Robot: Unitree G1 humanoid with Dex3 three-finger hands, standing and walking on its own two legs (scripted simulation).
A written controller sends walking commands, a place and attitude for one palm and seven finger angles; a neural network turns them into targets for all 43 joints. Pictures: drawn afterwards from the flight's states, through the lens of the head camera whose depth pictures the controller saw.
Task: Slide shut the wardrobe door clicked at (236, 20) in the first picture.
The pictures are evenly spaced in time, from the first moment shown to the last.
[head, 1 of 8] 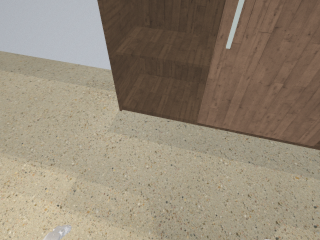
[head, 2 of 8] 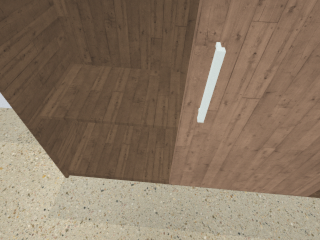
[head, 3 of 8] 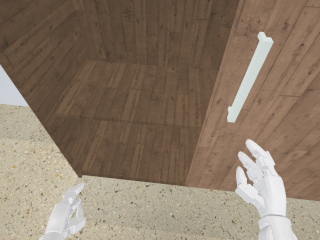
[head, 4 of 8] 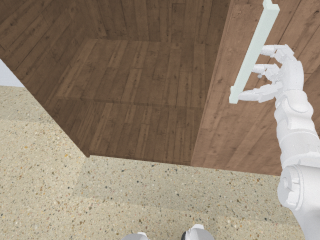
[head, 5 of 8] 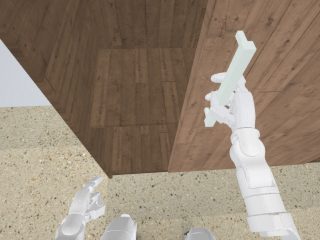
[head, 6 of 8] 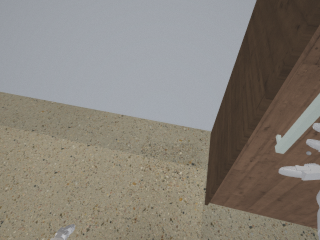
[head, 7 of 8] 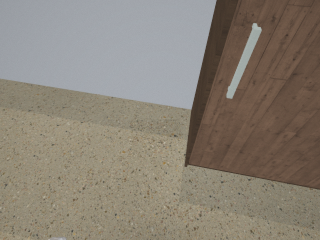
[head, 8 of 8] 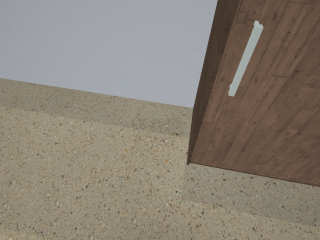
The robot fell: no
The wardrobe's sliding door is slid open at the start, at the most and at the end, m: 0.67 0.67 0.00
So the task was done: yes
